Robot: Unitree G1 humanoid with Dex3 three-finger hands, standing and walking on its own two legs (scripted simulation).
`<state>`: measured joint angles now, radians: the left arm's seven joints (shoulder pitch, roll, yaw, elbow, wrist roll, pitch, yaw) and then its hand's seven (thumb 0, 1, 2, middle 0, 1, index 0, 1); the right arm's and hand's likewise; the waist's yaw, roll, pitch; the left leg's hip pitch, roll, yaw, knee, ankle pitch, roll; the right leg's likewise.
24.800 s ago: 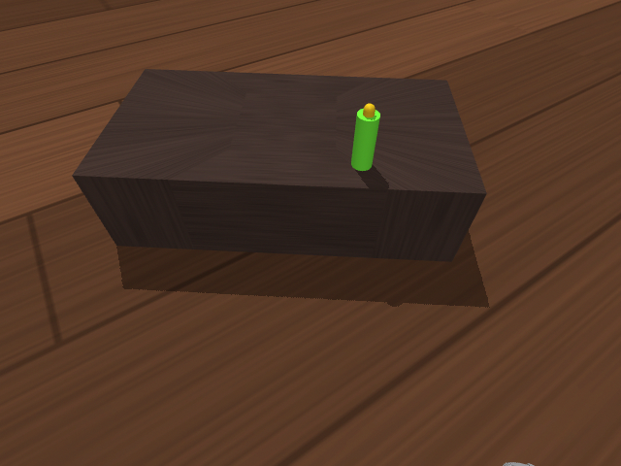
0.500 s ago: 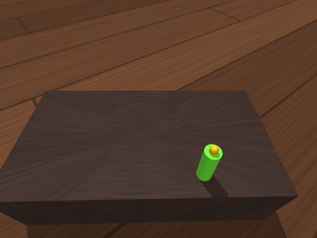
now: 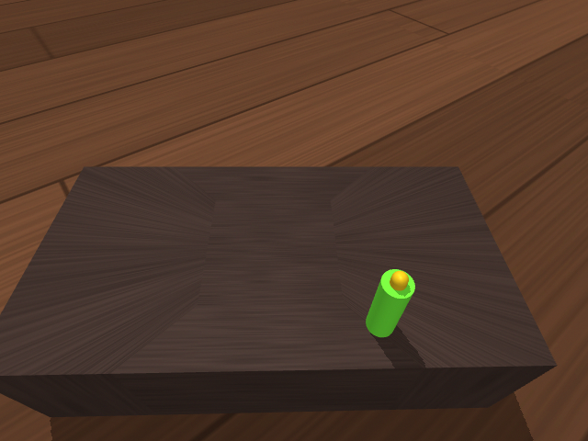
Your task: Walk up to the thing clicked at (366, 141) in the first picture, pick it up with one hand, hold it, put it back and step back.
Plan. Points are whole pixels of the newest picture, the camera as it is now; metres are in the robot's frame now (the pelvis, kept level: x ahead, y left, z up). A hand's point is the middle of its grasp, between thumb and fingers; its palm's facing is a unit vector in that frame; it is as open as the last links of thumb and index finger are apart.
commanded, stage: stand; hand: right
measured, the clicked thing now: (389, 301) +0.45 -0.22 -0.27
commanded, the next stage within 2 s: none
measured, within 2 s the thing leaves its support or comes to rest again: neither
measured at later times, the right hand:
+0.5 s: hand out of the picture +0.06 -0.26 -0.16, palm faces -0.03 +0.94 -0.35, open 7.5 cm
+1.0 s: hand out of the picture +0.06 -0.26 -0.16, palm faces -0.04 +0.94 -0.35, open 7.4 cm
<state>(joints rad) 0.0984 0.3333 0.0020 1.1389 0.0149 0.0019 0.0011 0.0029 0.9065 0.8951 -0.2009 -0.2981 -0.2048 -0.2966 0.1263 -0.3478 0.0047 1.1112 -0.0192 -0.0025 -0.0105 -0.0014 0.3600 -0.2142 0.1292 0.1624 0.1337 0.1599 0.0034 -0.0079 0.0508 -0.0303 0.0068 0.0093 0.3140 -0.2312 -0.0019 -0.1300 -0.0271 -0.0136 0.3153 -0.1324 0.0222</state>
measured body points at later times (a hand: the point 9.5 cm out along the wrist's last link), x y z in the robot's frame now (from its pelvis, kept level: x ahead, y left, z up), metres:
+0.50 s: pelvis -0.01 +0.00 +0.00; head +0.00 +0.00 +0.45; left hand +0.06 +0.29 -0.14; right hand +0.06 -0.31 -0.13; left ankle -0.04 +0.12 -0.75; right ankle +0.03 -0.13 -0.75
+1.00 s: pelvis +0.00 -0.01 +0.00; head +0.00 -0.01 +0.45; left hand +0.06 +0.29 -0.14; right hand +0.06 -0.31 -0.13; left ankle -0.04 +0.12 -0.75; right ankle +0.03 -0.13 -0.75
